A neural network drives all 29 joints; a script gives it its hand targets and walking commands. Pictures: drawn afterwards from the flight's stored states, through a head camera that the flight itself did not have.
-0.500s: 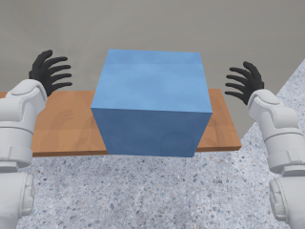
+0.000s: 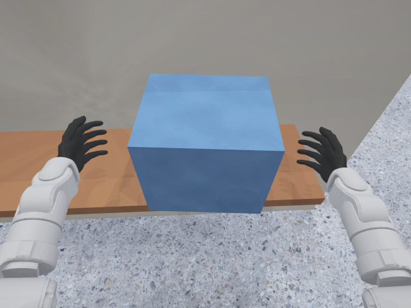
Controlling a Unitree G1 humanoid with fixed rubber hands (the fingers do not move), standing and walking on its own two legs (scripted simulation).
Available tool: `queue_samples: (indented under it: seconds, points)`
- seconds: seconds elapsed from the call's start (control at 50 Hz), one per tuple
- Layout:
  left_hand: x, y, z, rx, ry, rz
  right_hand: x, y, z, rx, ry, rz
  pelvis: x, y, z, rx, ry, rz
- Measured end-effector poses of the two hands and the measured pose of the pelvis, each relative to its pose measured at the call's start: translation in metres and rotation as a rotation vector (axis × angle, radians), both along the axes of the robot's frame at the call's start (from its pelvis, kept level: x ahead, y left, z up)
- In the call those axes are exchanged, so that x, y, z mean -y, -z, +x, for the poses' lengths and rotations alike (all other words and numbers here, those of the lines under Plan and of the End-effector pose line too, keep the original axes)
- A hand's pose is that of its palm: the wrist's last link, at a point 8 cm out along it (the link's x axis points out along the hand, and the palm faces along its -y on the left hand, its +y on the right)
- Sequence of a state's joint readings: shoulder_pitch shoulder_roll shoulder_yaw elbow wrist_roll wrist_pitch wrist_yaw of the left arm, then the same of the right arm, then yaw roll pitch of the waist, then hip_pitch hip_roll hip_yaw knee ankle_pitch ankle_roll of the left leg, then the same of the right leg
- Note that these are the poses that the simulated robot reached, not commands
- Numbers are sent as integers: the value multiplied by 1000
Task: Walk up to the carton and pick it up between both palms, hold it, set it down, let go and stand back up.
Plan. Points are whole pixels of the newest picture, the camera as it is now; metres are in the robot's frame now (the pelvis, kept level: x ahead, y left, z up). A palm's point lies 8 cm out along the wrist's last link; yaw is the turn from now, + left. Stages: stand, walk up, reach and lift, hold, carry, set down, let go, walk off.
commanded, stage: set down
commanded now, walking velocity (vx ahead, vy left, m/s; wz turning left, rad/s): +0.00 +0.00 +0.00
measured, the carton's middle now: (206, 145) +0.51 +0.05 +0.00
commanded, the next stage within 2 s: let go in 0.88 s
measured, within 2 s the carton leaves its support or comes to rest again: neither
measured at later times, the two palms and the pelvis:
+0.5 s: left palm (76, 204) +0.29 +0.28 +0.04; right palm (335, 211) +0.33 -0.22 +0.03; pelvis +0.02 +0.00 +0.00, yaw +1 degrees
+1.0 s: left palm (83, 251) +0.22 +0.26 -0.01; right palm (338, 254) +0.27 -0.23 -0.02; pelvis +0.01 +0.00 -0.01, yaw +1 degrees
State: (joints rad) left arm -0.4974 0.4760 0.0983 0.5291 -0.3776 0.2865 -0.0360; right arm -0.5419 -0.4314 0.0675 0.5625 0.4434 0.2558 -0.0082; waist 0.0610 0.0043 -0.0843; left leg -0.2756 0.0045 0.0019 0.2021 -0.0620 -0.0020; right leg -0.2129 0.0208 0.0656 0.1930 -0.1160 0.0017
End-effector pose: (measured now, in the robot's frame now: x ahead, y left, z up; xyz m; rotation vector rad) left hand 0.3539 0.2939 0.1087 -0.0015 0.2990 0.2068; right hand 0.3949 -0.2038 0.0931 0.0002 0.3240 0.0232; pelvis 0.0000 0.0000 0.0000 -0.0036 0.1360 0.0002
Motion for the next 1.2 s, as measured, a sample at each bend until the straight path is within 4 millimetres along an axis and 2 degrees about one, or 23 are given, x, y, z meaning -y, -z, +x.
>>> queue_samples:
  seconds: [0.08, 0.28, 0.4, 0.56, 0.68, 0.88, 0.96, 1.2]
  points:
    - [-3, 8, -9, -3, 6, 1, 2, 8, -7, -2, 5, -7, -1, 0, 5, 21, -8, 1]
    - [-4, 47, -53, -17, 2, 7, 13, 42, -44, -10, 7, -18, -1, 0, 15, 53, -13, 4]
    - [5, 63, -61, -16, 8, 0, 15, 55, -58, -17, -1, -25, 0, 1, 15, 47, -17, 3]
    - [7, 70, -65, 7, 10, 19, 17, 64, -66, -1, 9, -14, 0, 2, 17, 57, -12, 3]
    - [5, 82, -88, -1, -7, 12, 18, 78, -83, -6, 9, -20, 0, 2, 22, 67, -17, 3]
    - [19, 106, -126, -27, -6, 19, 28, 96, -115, -13, 29, -32, 2, 4, 18, 91, -25, 4]
    - [27, 120, -130, -45, -11, 2, 28, 105, -124, -25, 27, -33, 4, 6, 14, 81, -23, 6]
    - [41, 141, -135, -95, 24, 32, 21, 134, -147, -67, 50, -51, 3, 10, 17, 71, -25, 13]
